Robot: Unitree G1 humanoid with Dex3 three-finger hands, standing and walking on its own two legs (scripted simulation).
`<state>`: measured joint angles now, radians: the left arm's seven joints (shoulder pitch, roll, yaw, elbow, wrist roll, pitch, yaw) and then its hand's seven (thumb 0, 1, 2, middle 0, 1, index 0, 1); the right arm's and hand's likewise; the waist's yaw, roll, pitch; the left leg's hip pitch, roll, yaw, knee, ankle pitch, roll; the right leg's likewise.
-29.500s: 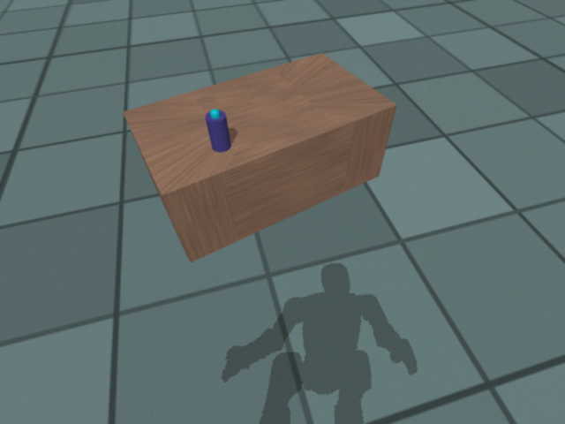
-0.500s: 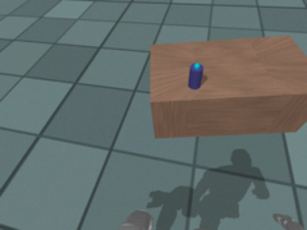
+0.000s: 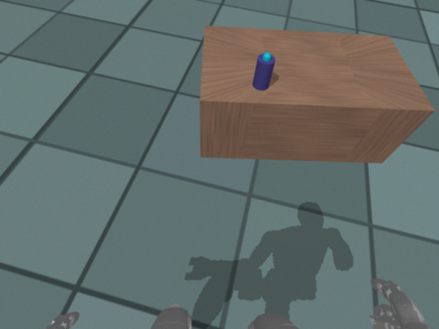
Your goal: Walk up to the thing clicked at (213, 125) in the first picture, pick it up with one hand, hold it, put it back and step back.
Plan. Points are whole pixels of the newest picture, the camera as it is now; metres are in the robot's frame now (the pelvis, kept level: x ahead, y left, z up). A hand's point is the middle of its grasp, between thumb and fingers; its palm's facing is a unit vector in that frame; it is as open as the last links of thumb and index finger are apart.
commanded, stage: step back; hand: right
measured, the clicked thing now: (263, 70) +1.06 -0.18 -0.26
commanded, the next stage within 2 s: stand in 1.24 s
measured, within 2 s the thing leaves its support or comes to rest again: neither
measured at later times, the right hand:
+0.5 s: hand out of the picture -0.02 -0.28 -0.15, palm faces -0.12 +0.93 -0.35, open 7.4 cm
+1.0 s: hand out of the picture +0.08 -0.27 -0.15, palm faces -0.15 +0.91 -0.38, open 7.4 cm
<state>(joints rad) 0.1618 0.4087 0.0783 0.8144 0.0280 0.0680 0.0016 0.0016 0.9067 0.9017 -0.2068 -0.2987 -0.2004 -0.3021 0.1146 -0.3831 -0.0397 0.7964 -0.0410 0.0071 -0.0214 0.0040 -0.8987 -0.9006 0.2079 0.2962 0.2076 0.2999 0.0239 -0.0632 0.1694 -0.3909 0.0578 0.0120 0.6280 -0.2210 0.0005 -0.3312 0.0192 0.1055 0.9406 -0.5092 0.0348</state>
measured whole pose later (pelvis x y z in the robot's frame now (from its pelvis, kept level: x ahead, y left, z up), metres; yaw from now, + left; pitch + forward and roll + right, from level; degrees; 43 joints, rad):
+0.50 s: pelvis -0.08 -0.03 +0.00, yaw +5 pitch -3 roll +2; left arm 0.23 0.40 0.07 0.94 0.03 0.02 -0.01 0.00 0.91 0.90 -0.21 -0.30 -0.20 -0.30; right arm 0.27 -0.35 -0.04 0.99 -0.04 -0.01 0.02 0.01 -0.90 -0.90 0.21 0.30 0.21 0.30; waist 0.02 -0.03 0.07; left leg -0.22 -0.04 -0.01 0.58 -0.32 0.02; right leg -0.32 -0.05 -0.01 0.80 -0.47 -0.02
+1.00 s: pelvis -0.04 -0.02 +0.00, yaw +6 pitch -3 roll +1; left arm 0.17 0.38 0.04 0.98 0.02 -0.02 0.01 0.00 0.90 0.90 -0.21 -0.30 -0.20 -0.30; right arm 0.14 -0.37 -0.05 0.99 -0.03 -0.02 0.00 0.00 -0.91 -0.90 0.20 0.30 0.20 0.30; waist 0.04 -0.02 0.13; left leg -0.30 0.00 0.02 0.61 -0.25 -0.01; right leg -0.25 -0.07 -0.03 0.70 -0.38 0.01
